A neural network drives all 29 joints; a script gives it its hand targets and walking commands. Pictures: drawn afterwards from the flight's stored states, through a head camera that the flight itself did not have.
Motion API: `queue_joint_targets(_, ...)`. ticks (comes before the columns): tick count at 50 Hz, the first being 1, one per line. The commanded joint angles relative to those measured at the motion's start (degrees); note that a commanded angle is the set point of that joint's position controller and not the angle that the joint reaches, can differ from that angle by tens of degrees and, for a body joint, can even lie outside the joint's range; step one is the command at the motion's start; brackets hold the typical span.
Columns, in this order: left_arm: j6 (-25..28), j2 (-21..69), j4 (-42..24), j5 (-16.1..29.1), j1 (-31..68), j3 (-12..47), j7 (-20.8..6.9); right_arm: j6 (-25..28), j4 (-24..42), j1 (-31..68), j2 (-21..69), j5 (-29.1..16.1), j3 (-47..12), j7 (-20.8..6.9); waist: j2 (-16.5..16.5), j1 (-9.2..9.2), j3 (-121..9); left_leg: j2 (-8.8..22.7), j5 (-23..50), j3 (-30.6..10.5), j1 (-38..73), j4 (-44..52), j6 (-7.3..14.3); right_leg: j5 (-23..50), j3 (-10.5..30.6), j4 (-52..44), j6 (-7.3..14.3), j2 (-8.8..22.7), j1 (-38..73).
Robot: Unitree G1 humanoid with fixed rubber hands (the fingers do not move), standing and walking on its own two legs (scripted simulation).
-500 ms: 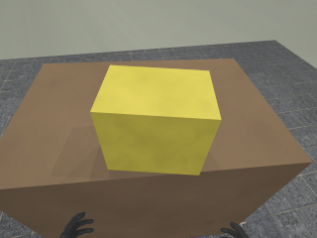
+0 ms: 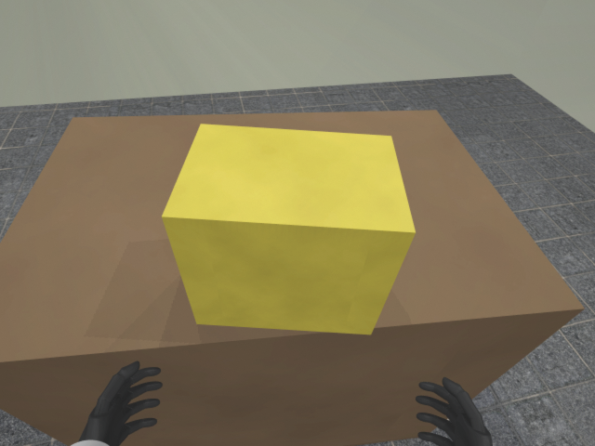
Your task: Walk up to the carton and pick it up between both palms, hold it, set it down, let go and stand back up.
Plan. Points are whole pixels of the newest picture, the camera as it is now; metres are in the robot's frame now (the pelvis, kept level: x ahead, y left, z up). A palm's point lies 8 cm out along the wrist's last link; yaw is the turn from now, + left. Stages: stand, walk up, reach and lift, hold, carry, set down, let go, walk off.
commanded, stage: reach and lift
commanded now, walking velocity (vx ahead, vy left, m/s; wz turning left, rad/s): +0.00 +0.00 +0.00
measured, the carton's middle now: (289, 234) +0.37 +0.02 +0.11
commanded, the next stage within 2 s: none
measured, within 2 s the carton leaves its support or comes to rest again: neither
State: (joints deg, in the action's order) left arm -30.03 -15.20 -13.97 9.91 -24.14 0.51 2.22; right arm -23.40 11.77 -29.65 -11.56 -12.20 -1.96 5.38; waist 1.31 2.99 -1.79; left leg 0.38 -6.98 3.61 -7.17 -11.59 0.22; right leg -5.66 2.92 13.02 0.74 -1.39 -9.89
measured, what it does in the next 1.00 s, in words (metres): stands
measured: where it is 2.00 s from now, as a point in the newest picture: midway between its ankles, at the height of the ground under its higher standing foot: outside the picture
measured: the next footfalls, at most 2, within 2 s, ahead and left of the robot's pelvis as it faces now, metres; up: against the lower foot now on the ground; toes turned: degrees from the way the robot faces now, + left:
none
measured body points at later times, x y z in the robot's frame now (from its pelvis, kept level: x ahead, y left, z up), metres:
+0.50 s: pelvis -0.02 +0.00 +0.00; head -0.03 +0.01 +0.45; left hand +0.17 +0.23 +0.05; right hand +0.17 -0.20 +0.05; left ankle -0.01 +0.11 -0.75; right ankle +0.01 -0.11 -0.75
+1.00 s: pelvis +0.01 +0.01 +0.00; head +0.01 +0.02 +0.45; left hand +0.24 +0.23 +0.11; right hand +0.24 -0.20 +0.10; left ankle -0.01 +0.11 -0.75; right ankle +0.01 -0.11 -0.75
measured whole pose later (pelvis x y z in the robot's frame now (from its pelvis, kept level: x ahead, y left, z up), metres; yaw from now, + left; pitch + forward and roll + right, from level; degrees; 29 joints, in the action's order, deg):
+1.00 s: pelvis +0.01 +0.01 +0.00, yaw +0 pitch -1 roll +0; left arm -36.0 -18.4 -32.2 15.6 -13.8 -4.5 2.6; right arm -28.5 26.1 -17.0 -20.1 -20.8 2.7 6.1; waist 1.6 2.3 -0.1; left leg -0.1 -8.2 4.4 -2.8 -11.5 1.1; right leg -6.4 4.1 12.2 -0.2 -0.9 -5.2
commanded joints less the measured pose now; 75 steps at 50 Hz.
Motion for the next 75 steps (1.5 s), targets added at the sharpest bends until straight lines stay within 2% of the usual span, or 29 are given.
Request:
queue_joint_targets(1, 3.50, -4.71, -10.98, 0.06, 0.27, -3.35, -0.08, 2.95, 12.79, -1.31, -5.60, -0.69, 2.92, 0.29, -0.95, 0.49, -4.00, -0.27, 15.63, 0.42, -3.01, 0.79, -2.26, 6.59, 2.60, -0.25, 1.46, 0.39, 8.82)
queue_joint_targets(6, 5.06, -4.93, -13.74, 0.33, 0.09, -3.71, 0.05, 4.05, 15.23, -2.07, -6.13, -1.55, 3.30, 0.11, -1.65, 0.39, -3.54, -0.14, 14.54, 0.55, -2.59, 1.44, -1.81, 4.68, 2.72, -0.61, 1.51, 0.49, 8.28)
queue_joint_targets(14, 6.86, -5.42, -16.86, 1.08, 0.36, -4.19, 0.18, 5.43, 19.11, -1.97, -6.20, -1.95, 3.65, 0.28, -1.52, 0.34, -1.79, 0.15, 8.92, 1.02, -3.15, 3.02, -0.33, -0.49, 2.72, -0.85, 1.13, 1.09, 7.04)
queue_joint_targets(19, 6.88, -6.38, -17.93, 1.96, 2.91, -4.24, 0.57, 5.69, 21.60, 2.73, -6.07, -1.81, 4.60, 0.21, -1.03, 1.18, -0.98, 0.34, 1.31, 0.85, -4.94, 3.66, 0.66, -6.26, 2.48, -0.84, 1.12, 1.76, 5.56)
queue_joint_targets(25, 5.59, -7.36, -18.86, 3.53, 8.89, -4.93, 0.90, 4.08, 21.79, 7.41, -6.10, -2.02, 5.46, 0.42, 0.33, 0.34, -0.11, 0.46, -6.23, 0.73, -4.21, 3.15, 1.58, -12.37, 2.18, -0.79, 0.49, 2.31, 2.67)
queue_joint_targets(29, 4.57, -7.61, -20.17, 4.06, 11.04, -5.35, 0.61, 2.89, 22.58, 9.67, -7.05, -2.49, 6.11, 0.83, 0.00, 0.06, 0.26, 0.70, -4.52, 0.52, -2.72, 2.71, 1.24, -11.73, 2.17, -1.06, 0.51, 2.38, 2.67)
queue_joint_targets(36, 3.16, -7.51, -22.58, 4.06, 12.50, -7.06, -0.35, 1.60, 24.60, 12.24, -9.89, -3.97, 7.54, 1.05, -1.35, 0.30, -0.23, 0.99, 3.63, 0.10, 0.64, 1.77, -0.15, -7.65, 2.25, -1.90, 0.95, 1.96, 4.31)
queue_joint_targets(42, -1.44, -8.28, -25.84, 5.40, 16.58, -7.22, 0.06, -1.46, 24.39, 16.92, -12.51, -6.16, 8.55, 0.80, -1.94, -0.33, -1.37, 1.37, 5.03, 0.00, 2.03, 1.52, -1.21, -6.41, 2.34, -2.36, 1.07, 1.43, 4.65)
queue_joint_targets(45, -2.59, -8.61, -28.48, 5.84, 17.36, -7.79, 0.80, -2.06, 26.39, 18.36, -14.44, -7.88, 9.15, 0.63, -0.96, -0.60, -5.07, 1.26, 13.77, -0.04, 4.95, 0.08, -1.86, -1.47, 2.90, -1.99, 1.34, 1.00, 6.56)
queue_joint_targets(48, -4.17, -8.64, -28.45, 5.38, 17.28, -9.45, 0.56, -2.89, 26.11, 19.41, -15.96, -9.07, 9.41, 0.89, -0.38, -1.02, -7.46, 0.59, 22.78, -0.01, 7.80, -1.40, -2.44, 6.13, 3.27, -1.83, 1.26, 0.70, 9.45)
queue_joint_targets(52, -7.52, -8.59, -28.49, 5.05, 19.10, -11.51, -0.26, -4.84, 24.65, 22.70, -16.83, -10.49, 9.36, 1.89, -0.82, -1.34, -7.28, -0.01, 27.62, 0.09, 9.26, -1.58, -2.74, 12.09, 3.35, -2.21, 1.07, 0.62, 11.90)
queue_joint_targets(57, -11.85, -9.10, -29.28, 5.40, 24.89, -12.84, -0.60, -7.90, 23.48, 29.20, -17.93, -11.98, 9.68, 2.51, -1.90, -1.90, -7.15, -0.21, 27.33, 0.15, 9.40, -0.95, -2.99, 13.83, 3.27, -2.44, 0.87, 0.72, 13.49)
queue_joint_targets(61, -14.96, -10.07, -27.72, 5.97, 31.43, -13.81, -0.38, -10.03, 21.56, 35.57, -18.83, -12.43, 10.49, 2.82, -1.73, -2.58, -7.87, 0.03, 23.83, 0.09, 9.45, -0.58, -2.67, 11.99, 3.30, -2.37, 0.56, 1.03, 13.11)
queue_joint_targets(69, -20.41, -12.27, -19.17, 7.08, 47.47, -14.68, 0.36, -13.62, 13.92, 50.37, -19.80, -11.36, 11.48, 3.25, -1.13, -2.66, -8.22, 0.83, 12.49, 0.01, 7.58, -0.01, -1.16, 1.94, 2.74, -2.06, -0.01, 1.54, 9.58)
queue_joint_targets(75, -22.63, -14.00, -11.97, 7.45, 58.82, -14.91, 0.63, -15.24, 8.14, 61.29, -20.93, -11.02, 11.68, 3.13, -0.58, -2.73, -11.20, 1.04, 10.08, -0.49, 6.35, -0.59, -0.59, 0.86, 2.47, -0.88, -0.24, 1.63, 9.75)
